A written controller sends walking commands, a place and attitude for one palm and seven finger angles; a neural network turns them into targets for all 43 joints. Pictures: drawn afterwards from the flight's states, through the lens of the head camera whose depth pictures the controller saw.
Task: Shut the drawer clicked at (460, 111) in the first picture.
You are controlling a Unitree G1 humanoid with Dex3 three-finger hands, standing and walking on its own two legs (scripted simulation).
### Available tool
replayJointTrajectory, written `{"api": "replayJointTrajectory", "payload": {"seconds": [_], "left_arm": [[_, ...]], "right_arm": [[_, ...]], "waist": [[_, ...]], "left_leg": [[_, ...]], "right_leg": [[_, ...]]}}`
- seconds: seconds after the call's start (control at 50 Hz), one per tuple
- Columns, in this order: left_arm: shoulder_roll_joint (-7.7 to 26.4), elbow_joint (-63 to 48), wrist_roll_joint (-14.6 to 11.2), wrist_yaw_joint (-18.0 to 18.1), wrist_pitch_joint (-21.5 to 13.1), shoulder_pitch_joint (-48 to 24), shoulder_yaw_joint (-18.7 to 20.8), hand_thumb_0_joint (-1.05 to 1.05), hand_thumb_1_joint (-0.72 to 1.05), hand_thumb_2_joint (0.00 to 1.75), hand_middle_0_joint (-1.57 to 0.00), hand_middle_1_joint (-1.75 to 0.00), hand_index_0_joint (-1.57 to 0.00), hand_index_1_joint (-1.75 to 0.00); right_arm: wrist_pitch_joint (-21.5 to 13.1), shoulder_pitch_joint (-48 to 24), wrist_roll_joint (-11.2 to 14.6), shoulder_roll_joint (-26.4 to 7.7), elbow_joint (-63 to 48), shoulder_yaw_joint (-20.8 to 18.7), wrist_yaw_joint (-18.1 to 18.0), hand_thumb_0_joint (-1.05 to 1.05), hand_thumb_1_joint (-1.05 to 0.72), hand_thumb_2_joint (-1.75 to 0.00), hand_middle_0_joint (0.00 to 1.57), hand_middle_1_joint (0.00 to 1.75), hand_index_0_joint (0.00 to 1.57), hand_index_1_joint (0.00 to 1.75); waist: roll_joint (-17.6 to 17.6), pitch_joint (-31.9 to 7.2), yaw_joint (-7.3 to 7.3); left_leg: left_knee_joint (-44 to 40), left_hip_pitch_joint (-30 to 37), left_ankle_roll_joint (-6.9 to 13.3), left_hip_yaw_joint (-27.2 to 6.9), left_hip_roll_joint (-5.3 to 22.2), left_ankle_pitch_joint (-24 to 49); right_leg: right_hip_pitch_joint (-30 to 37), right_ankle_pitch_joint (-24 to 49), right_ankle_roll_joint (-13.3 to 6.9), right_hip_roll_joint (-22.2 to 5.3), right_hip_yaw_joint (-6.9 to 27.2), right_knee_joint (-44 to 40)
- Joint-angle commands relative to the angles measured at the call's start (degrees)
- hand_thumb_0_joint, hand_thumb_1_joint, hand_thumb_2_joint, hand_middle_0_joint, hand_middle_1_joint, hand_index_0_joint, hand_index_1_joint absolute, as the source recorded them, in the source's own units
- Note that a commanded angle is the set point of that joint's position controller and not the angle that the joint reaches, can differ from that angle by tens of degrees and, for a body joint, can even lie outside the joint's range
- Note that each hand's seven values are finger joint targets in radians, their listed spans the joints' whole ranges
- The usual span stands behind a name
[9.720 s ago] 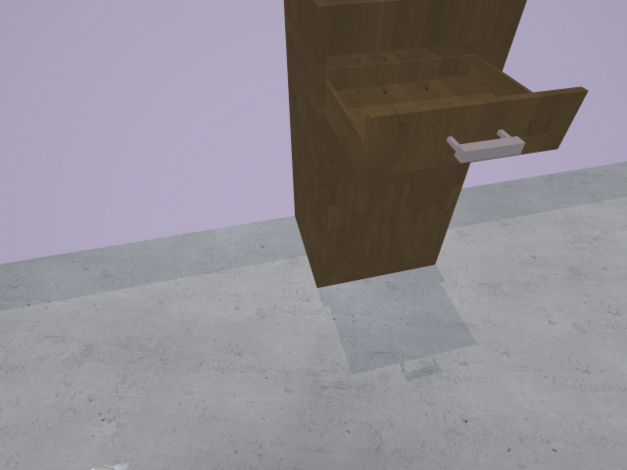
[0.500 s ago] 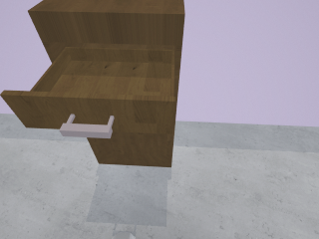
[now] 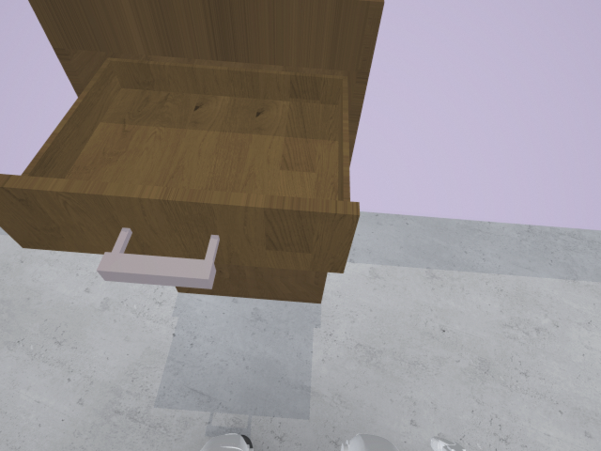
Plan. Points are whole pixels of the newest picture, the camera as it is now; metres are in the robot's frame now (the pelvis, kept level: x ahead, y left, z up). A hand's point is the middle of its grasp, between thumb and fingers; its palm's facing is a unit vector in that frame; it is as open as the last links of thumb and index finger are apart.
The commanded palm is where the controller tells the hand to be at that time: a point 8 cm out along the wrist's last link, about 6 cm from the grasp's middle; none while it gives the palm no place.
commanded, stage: come to a stop and stand still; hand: left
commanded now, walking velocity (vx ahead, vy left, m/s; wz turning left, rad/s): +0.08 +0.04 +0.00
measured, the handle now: (164, 254) +0.32 +0.21 +0.07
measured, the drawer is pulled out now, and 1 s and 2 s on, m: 0.30 0.30 0.30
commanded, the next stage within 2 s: look again from close up in 1.00 s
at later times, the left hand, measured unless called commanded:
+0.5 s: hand out of the picture -0.03 +0.12 -0.14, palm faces +0.13 -0.95 -0.27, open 7.4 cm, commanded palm none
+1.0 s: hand out of the picture -0.02 +0.19 -0.17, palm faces +0.07 -0.98 -0.21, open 7.4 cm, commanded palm none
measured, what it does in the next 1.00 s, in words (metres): steps on the spot: right foot, then left foot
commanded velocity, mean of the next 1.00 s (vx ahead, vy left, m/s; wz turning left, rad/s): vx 0.03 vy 0.08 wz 0.00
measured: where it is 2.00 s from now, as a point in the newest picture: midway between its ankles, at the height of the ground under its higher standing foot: outside the picture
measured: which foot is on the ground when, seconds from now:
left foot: down 0.00-0.12, up 0.14-0.64, down 0.66-1.00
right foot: up 0.00-0.10, down 0.12-1.00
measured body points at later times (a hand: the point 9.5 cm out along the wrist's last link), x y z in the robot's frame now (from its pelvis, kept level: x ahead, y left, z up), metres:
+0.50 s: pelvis -0.02 -0.05 +0.01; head +0.02 -0.09 +0.46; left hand -0.04 +0.17 -0.12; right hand +0.01 -0.30 -0.16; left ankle -0.06 +0.10 -0.67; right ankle -0.02 -0.15 -0.73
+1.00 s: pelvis -0.03 +0.01 +0.01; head -0.02 +0.00 +0.46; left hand -0.02 +0.24 -0.15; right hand +0.04 -0.22 -0.15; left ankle -0.04 +0.12 -0.73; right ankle -0.05 -0.11 -0.73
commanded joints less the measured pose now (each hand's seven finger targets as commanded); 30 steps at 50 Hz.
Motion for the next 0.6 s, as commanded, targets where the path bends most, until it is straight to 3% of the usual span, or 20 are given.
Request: {"api": "replayJointTrajectory", "payload": {"seconds": [0.0,0.04,0.06,0.08,0.1,0.12,0.14,0.16,0.2,0.24,0.32,0.38,0.42,0.48,0.54,0.58], "left_arm": [[1.1,-2.3,0.3,-0.7,0.2,8.5,0.6,0.0,0.9,0.9,-0.2,-0.3,-0.2,-0.3],[1.1,-1.3,0.4,-0.7,-0.8,11.8,0.3,0.0,0.9,0.9,-0.2,-0.3,-0.2,-0.3],[1.9,0.3,0.7,-0.7,-1.5,14.9,0.3,0.0,0.9,0.9,-0.2,-0.3,-0.2,-0.3],[4.8,0.5,1.5,-0.5,-2.0,16.4,0.5,0.0,0.9,0.9,-0.2,-0.3,-0.2,-0.3],[9.7,-1.5,1.7,-0.4,-2.6,11.0,0.4,0.0,0.9,0.9,-0.2,-0.3,-0.2,-0.3],[10.8,-4.3,1.2,0.0,-2.3,4.8,0.1,0.0,0.9,0.9,-0.2,-0.3,-0.2,-0.3],[11.5,-5.3,1.5,-0.1,-2.5,0.2,0.6,0.0,0.9,0.9,-0.2,-0.3,-0.2,-0.3],[11.6,-5.4,1.3,0.2,-3.0,-0.3,1.1,0.0,0.9,0.9,-0.2,-0.3,-0.2,-0.3],[8.5,-4.4,0.8,0.0,-3.7,-1.1,0.1,0.0,0.9,0.9,-0.2,-0.3,-0.2,-0.3],[8.0,-3.8,0.6,-0.2,-4.1,1.6,0.2,0.0,0.9,0.9,-0.2,-0.3,-0.2,-0.3],[7.7,-0.8,0.6,0.6,-4.6,10.3,0.4,0.0,0.9,0.9,-0.2,-0.3,-0.2,-0.3],[8.0,0.6,0.8,1.3,-4.5,13.3,0.7,0.0,0.9,0.9,-0.2,-0.3,-0.2,-0.3],[8.3,1.1,0.9,1.6,-4.3,13.1,0.8,0.0,0.9,0.9,-0.2,-0.3,-0.2,-0.3],[8.3,1.0,1.3,1.7,-3.9,11.0,0.7,0.0,0.9,0.9,-0.2,-0.3,-0.2,-0.3],[8.6,0.6,1.4,1.0,-3.4,6.3,0.6,0.0,0.9,0.9,-0.2,-0.3,-0.2,-0.3],[8.6,0.3,1.1,0.8,-3.0,3.0,0.5,0.0,0.9,0.9,-0.2,-0.3,-0.2,-0.3]], "right_arm": [[0.3,1.3,-0.3,-11.9,-2.9,-3.5,0.3,0.0,-0.9,-0.9,0.2,0.3,0.2,0.3],[0.9,0.2,-0.3,-11.5,-3.2,-3.7,0.8,0.0,-0.9,-0.9,0.2,0.3,0.2,0.3],[1.2,0.1,-0.1,-10.2,-3.0,-3.4,1.1,0.0,-0.9,-0.9,0.2,0.3,0.2,0.3],[1.7,1.3,0.4,-6.7,-3.2,-2.8,1.5,0.0,-0.9,-0.9,0.2,0.3,0.2,0.3],[2.4,1.5,0.6,-2.8,-4.7,-2.0,2.1,0.0,-0.9,-0.9,0.2,0.3,0.2,0.3],[2.7,0.3,0.4,-6.0,-5.3,-2.4,2.4,0.0,-0.9,-0.9,0.2,0.3,0.2,0.3],[2.7,1.8,0.2,-6.0,-4.7,-2.6,2.9,0.0,-0.9,-0.9,0.2,0.3,0.2,0.3],[3.0,2.9,0.0,-6.1,-3.8,-2.5,2.6,0.0,-0.9,-0.9,0.2,0.3,0.2,0.3],[2.0,7.1,-0.3,-7.7,-1.1,-2.6,3.1,0.0,-0.9,-0.9,0.2,0.3,0.2,0.3],[1.3,9.8,-0.1,-7.8,-0.1,-2.3,3.2,0.0,-0.9,-0.9,0.2,0.3,0.2,0.3],[1.0,7.5,0.2,-7.7,-1.3,-1.8,2.6,0.0,-0.9,-0.9,0.2,0.3,0.2,0.3],[1.4,5.5,0.4,-7.5,-2.2,-1.4,2.2,0.0,-0.9,-0.9,0.2,0.3,0.2,0.3],[1.8,5.4,0.6,-7.0,-2.2,-1.3,2.0,0.0,-0.9,-0.9,0.2,0.3,0.2,0.3],[1.8,5.5,1.0,-6.5,-2.1,-1.1,2.0,0.0,-0.9,-0.9,0.2,0.3,0.2,0.3],[1.4,7.5,1.3,-5.6,-1.2,-1.0,2.1,0.0,-0.9,-0.9,0.2,0.3,0.2,0.3],[0.8,11.3,1.3,-5.3,0.5,-0.9,1.9,0.0,-0.9,-0.9,0.2,0.3,0.2,0.3]], "waist": [[15.5,-10.8,-0.36],[15.1,-11.3,1.03],[10.3,-10.6,2.58],[-2.3,-8.2,3.14],[-17.6,-2.5,1.59],[-12.7,0.4,1.05],[-9.2,1.1,-1.1],[-10.7,0.8,-1.08],[-8.8,2.8,-2.43],[-8.8,-1.1,-1.65],[-7.8,-6.9,1.89],[-7.0,-8.7,3.18],[-7.6,-8.9,3.12],[-9.9,-8.2,2.43],[-11.4,-6.8,0.38],[-12.1,-6.6,-1.99]], "left_leg": [[-9.9,1.9,9.2,-8.8,11.2,3.7],[-8.5,-2.2,6.8,-9.3,8.8,-11.8],[-5.4,-6.8,4.4,-7.5,5.4,-19.9],[4.4,-10.8,1.1,-3.8,-1.1,-24.6],[15.8,-13.7,-1.6,-3.5,-5.6,-24.3],[21.4,-8.5,-0.6,-8.5,-3.4,-20.9],[24.7,-6.8,-0.3,-8.8,-3.9,-17.2],[27.3,-8.6,-0.3,-9.6,-4.5,-15.4],[28.2,-10.3,-0.4,-8.9,-4.1,-8.8],[27.4,-10.9,-1.1,-7.4,-5.4,-7.3],[25.4,-14.0,-2.4,-7.7,-5.9,-11.1],[23.4,-14.3,-2.8,-8.1,-5.8,-15.1],[22.3,-12.9,-2.7,-8.1,-5.8,-16.4],[18.0,-8.6,-2.2,-7.4,-5.9,-17.2],[11.1,0.3,-1.4,-5.8,-6.4,-14.5],[1.2,9.8,-1.1,-4.2,-7.0,-6.0]], "right_leg": [[5.9,2.6,-0.6,-1.1,-1.5,-8.9],[13.5,6.7,-1.0,-0.6,-3.9,-20.9],[19.0,10.3,-0.8,0.0,-4.5,-28.6],[17.6,3.6,-1.7,-5.2,3.3,-40.6],[6.6,-11.4,-5.9,-17.1,22.0,-52.5],[-5.1,-20.3,-8.5,-20.7,26.3,-57.9],[-8.4,-18.7,-8.9,-20.0,24.6,-58.0],[-5.8,-15.8,-8.2,-19.2,26.7,-57.6],[0.2,-1.4,-6.3,-14.4,16.6,-52.5],[9.6,10.9,-6.3,-12.8,11.6,-48.6],[25.0,36.8,-9.4,-16.0,12.1,-42.4],[29.9,52.3,-11.6,-18.1,12.7,-38.8],[29.1,54.2,-12.1,-18.4,12.6,-38.4],[24.5,51.4,-12.4,-18.0,12.3,-38.9],[15.1,38.7,-10.6,-15.9,10.3,-40.7],[8.0,27.1,-7.6,-13.0,7.7,-39.5]]}}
